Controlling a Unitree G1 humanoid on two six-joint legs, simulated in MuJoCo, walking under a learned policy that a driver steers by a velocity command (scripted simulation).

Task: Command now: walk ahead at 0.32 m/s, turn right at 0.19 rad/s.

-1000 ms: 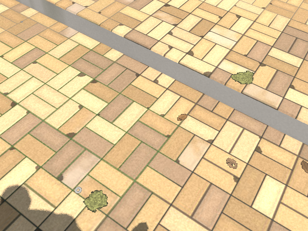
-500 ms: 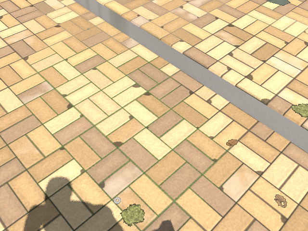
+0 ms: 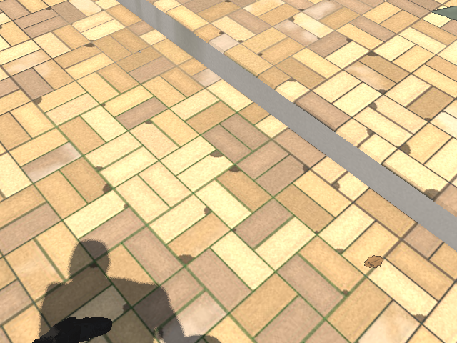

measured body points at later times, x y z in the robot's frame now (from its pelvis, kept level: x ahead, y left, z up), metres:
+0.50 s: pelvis +0.18 +0.01 -0.01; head +0.21 +0.01 +0.44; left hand +0.38 +0.26 -0.11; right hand +0.27 -0.29 -0.09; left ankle +0.27 +0.12 -0.74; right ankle +0.20 -0.11 -0.73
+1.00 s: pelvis +0.31 -0.07 +0.00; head +0.32 -0.09 +0.45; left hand +0.57 +0.10 -0.08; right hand +0.23 -0.34 -0.13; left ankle +0.28 +0.11 -0.68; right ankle +0.29 -0.17 -0.74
